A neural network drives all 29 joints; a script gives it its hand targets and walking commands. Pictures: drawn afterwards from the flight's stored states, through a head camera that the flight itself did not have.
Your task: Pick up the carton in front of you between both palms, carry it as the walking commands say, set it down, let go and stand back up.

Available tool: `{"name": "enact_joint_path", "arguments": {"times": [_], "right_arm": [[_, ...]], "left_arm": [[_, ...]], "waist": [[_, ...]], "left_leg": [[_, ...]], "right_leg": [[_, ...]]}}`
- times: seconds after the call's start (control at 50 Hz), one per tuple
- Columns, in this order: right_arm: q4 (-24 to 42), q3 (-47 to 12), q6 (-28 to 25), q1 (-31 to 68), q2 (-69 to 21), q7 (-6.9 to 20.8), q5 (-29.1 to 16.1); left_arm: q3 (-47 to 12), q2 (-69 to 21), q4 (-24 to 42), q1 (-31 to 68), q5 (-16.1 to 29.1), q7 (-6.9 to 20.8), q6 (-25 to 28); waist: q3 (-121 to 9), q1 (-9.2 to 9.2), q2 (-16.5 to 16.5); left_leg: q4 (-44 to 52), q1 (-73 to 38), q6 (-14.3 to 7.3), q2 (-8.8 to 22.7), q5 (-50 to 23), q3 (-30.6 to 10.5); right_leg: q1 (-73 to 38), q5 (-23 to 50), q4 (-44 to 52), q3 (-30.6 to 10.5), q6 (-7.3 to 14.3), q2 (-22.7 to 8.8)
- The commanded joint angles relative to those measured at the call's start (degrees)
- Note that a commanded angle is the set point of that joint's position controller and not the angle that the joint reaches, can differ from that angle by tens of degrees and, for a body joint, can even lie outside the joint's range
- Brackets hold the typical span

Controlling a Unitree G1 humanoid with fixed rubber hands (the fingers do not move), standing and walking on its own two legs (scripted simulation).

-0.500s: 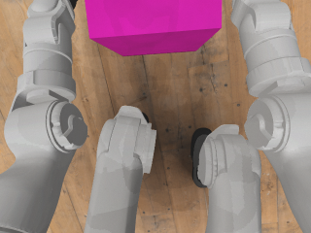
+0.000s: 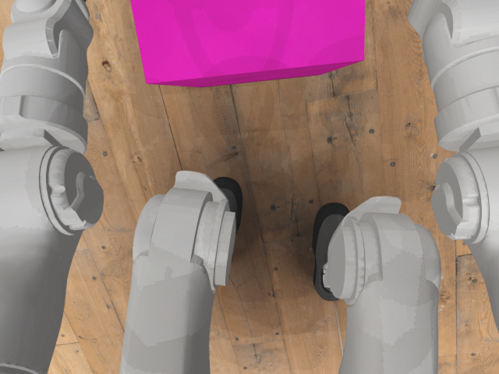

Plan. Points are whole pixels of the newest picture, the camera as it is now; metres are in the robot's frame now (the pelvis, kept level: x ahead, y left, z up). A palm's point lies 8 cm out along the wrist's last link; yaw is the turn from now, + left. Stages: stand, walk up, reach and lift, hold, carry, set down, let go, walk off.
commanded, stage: set down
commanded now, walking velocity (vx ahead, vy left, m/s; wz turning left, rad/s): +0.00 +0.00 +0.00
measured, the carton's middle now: out of the picture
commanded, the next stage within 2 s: let go in 1.04 s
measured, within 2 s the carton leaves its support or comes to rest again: neither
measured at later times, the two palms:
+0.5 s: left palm out of the picture +0.52 +0.30 -0.01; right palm out of the picture +0.60 -0.07 -0.01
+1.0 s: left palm out of the picture +0.52 +0.31 +0.14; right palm out of the picture +0.60 -0.08 +0.14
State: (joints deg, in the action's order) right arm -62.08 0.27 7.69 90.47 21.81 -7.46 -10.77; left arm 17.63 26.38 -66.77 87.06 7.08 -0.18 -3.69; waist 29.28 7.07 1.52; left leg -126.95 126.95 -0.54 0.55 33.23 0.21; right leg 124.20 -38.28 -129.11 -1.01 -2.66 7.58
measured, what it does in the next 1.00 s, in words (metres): rises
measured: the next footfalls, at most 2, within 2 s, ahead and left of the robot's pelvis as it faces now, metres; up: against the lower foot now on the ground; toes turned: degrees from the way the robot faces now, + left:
none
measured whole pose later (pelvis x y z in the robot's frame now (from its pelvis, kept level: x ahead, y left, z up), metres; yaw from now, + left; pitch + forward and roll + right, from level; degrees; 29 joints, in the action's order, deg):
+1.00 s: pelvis +0.02 +0.01 +0.23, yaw +2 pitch +46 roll -2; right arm -50.8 13.8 14.9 75.1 15.0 -5.5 0.2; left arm 21.6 20.3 -50.8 71.5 1.0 2.4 -12.6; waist 0.3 5.7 2.4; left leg -75.4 101.4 -0.3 -2.2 20.3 -2.3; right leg 98.1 -25.0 -76.6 -2.4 -1.7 4.5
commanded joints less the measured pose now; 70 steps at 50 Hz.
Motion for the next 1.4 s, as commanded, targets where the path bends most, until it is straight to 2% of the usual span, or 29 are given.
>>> {"name": "enact_joint_path", "arguments": {"times": [0.0,0.14,0.22,0.3,0.36,0.42,0.54,0.66,0.86,1.04,1.14,1.24,1.32,1.38], "right_arm": [[8.7,-0.9,-0.6,17.8,2.6,0.0,-1.4],[15.8,4.1,2.9,17.8,4.9,-2.1,1.5],[12.5,7.6,5.3,14.4,4.0,-1.9,3.7],[8.1,10.7,4.9,11.3,2.4,-0.6,6.5],[7.5,12.6,4.5,10.4,1.8,0.0,8.5],[8.7,13.1,4.5,9.8,1.4,0.3,9.4],[15.1,11.6,5.9,9.4,1.0,0.3,8.6],[19.5,10.8,7.6,7.2,0.8,0.2,8.1],[17.7,13.2,6.8,1.0,-0.9,1.5,10.2],[16.4,15.2,5.2,-2.8,-3.0,2.8,13.1],[19.2,17.2,5.1,-12.5,-6.2,2.2,17.4],[28.5,16.0,4.4,-26.9,-10.4,0.9,19.1],[34.2,13.6,2.4,-35.6,-11.1,0.9,18.0],[35.1,12.5,0.5,-42.8,-11.1,1.7,17.3]], "left_arm": [[-2.2,8.9,6.7,14.0,3.3,0.1,0.5],[-2.2,10.4,16.3,15.1,2.7,-1.4,-3.7],[-1.8,7.4,15.7,13.1,0.5,-1.8,-6.5],[-1.0,3.7,13.9,10.7,-1.9,-1.3,-6.5],[-0.1,2.8,13.9,9.6,-3.1,-0.9,-6.3],[1.1,3.1,15.1,8.5,-3.9,-0.6,-6.4],[2.5,5.2,20.1,6.4,-3.9,-0.1,-7.9],[2.3,5.5,23.8,3.6,-2.9,0.7,-9.5],[3.6,2.9,22.6,-0.9,-4.8,2.2,-8.6],[5.8,0.8,20.5,-4.0,-8.4,3.3,-6.5],[5.9,-0.3,22.1,-12.2,-12.0,5.0,-6.1],[3.6,-0.6,29.1,-25.5,-14.5,7.2,-5.3],[0.9,-1.7,34.1,-34.9,-13.2,7.7,-3.7],[-1.2,-3.9,35.4,-42.0,-11.4,7.6,-2.3]], "waist": [[-77.3,6.11,5.1],[-94.0,4.07,1.3],[-87.2,2.85,-1.0],[-79.8,1.67,-1.8],[-80.1,1.26,-1.6],[-83.2,1.73,-0.9],[-93.1,3.21,1.2],[-98.1,2.83,2.0],[-92.6,1.54,0.3],[-87.9,1.15,1.0],[-90.7,0.05,0.8],[-90.9,0.24,-0.9],[-86.1,0.09,-2.5],[-81.7,-0.89,-3.5]], "left_leg": [[9.0,-40.7,0.7,-0.6,-32.2,0.4],[14.3,-55.5,1.0,-2.3,-31.3,2.2],[19.1,-52.5,1.4,-2.7,-25.9,2.5],[23.0,-47.3,1.9,-2.6,-23.3,1.8],[25.6,-46.9,2.3,-2.7,-23.9,1.8],[28.3,-48.3,2.4,-3.0,-25.2,2.2],[33.8,-54.1,2.4,-3.7,-30.4,3.1],[39.6,-60.3,2.4,-4.1,-35.9,3.1],[51.3,-67.5,2.8,-3.8,-38.6,2.1],[62.3,-72.7,2.6,-3.3,-37.9,1.7],[67.3,-80.3,2.0,-3.3,-41.5,1.9],[71.7,-91.8,1.2,-3.3,-47.4,1.3],[75.2,-101.5,0.9,-2.5,-50.9,-0.8],[77.7,-107.4,1.1,-1.6,-52.8,-2.5]], "right_leg": [[-28.3,22.3,8.8,3.3,0.0,-2.3],[-30.7,17.4,14.6,6.3,1.3,-0.5],[-25.2,12.0,19.6,6.5,1.7,-0.4],[-20.5,10.5,23.6,6.0,1.5,-0.8],[-20.9,11.2,26.4,5.9,1.5,-0.7],[-23.7,12.5,29.2,5.9,1.4,-0.5],[-33.1,17.0,34.9,5.8,1.1,0.1],[-40.4,22.0,41.0,5.3,0.9,0.2],[-44.4,24.8,53.6,3.9,0.4,-0.4],[-52.3,26.6,64.9,2.7,-0.3,-1.3],[-60.2,31.4,70.7,2.6,-0.7,-1.4],[-66.2,35.7,76.1,2.7,-0.9,-1.4],[-65.0,34.3,80.7,2.7,-0.7,-1.7],[-63.8,32.6,83.9,2.6,-0.4,-2.0]]}}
